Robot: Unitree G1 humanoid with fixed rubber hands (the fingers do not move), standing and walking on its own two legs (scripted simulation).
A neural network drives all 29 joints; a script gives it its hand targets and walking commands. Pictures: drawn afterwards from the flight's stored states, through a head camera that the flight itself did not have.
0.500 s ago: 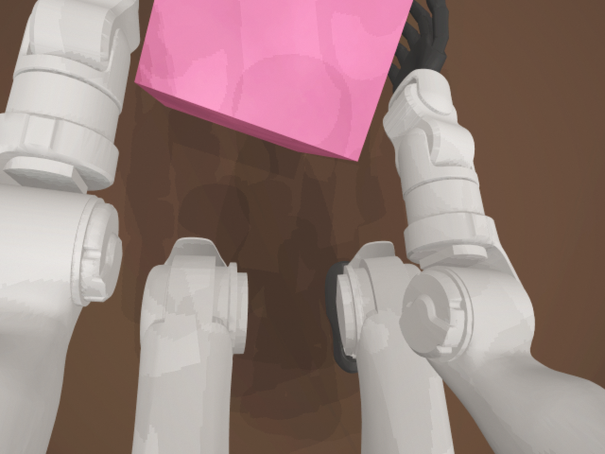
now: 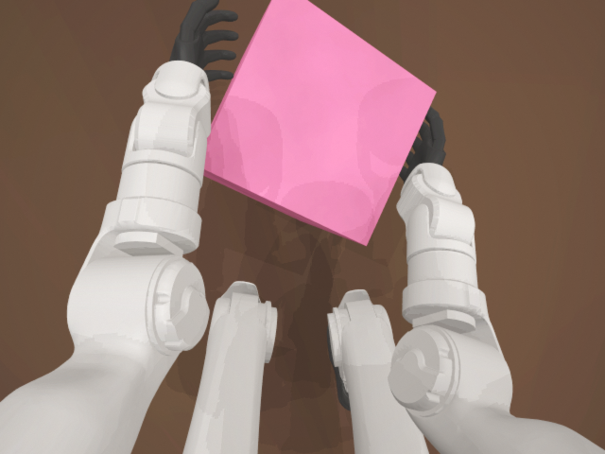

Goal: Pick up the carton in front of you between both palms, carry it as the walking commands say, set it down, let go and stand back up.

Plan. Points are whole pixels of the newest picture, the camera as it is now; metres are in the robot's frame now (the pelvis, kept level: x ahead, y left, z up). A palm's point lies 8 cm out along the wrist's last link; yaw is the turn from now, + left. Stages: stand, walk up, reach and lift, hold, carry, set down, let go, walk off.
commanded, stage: reach and lift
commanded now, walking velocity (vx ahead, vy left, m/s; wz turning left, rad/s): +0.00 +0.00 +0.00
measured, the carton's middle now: (293, 136) +0.52 +0.05 -0.14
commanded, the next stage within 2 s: none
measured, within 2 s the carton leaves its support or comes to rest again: neither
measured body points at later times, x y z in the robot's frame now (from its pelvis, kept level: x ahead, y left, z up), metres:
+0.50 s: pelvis +0.06 -0.01 +0.14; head +0.22 +0.01 +0.56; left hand +0.49 +0.17 +0.12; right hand +0.47 -0.13 +0.09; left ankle +0.13 +0.12 -0.46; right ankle +0.12 -0.15 -0.46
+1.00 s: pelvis +0.11 -0.01 +0.26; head +0.14 +0.00 +0.71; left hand +0.43 +0.16 +0.25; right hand +0.43 -0.14 +0.24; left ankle +0.13 +0.12 -0.46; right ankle +0.12 -0.15 -0.46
